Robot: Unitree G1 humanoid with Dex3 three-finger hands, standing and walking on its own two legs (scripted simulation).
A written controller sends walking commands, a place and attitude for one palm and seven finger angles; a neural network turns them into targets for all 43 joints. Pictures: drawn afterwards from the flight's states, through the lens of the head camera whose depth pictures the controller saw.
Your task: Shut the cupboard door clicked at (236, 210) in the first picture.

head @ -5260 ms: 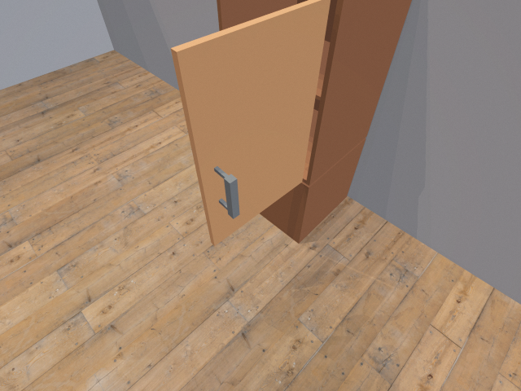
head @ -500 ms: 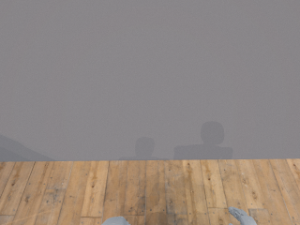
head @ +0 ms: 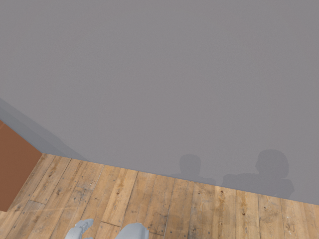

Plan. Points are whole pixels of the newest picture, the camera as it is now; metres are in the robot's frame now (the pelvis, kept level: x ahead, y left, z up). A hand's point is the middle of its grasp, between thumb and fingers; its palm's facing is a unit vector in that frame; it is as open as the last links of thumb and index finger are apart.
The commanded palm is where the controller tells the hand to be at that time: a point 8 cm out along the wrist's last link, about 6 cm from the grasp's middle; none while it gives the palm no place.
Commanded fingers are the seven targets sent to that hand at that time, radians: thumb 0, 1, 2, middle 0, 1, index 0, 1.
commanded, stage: turn to face it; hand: left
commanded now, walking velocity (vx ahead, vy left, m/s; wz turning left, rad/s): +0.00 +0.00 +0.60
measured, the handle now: out of the picture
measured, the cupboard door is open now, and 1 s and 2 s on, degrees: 87 87 87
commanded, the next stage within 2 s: take the last steps up to it in 1.92 s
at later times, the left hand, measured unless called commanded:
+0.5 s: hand out of the picture -0.01 +0.23 -0.17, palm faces +0.36 -0.90 -0.26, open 7.4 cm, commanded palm none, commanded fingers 0.00 0.90 0.90 -0.20 -0.30 -0.20 -0.30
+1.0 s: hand out of the picture -0.02 +0.13 -0.15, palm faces +0.61 -0.75 -0.25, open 7.3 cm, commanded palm none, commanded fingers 0.00 0.90 0.90 -0.20 -0.30 -0.20 -0.30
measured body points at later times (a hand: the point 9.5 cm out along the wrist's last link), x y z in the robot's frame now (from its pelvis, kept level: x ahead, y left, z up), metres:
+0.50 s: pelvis +0.01 +0.00 +0.00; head +0.05 +0.03 +0.45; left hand -0.03 +0.28 -0.15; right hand +0.19 -0.21 -0.13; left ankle -0.03 +0.11 -0.73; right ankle +0.02 -0.14 -0.66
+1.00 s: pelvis +0.04 -0.06 +0.01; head +0.09 -0.04 +0.46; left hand -0.06 +0.17 -0.13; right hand +0.26 -0.23 -0.14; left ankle -0.07 +0.04 -0.67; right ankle +0.07 -0.14 -0.73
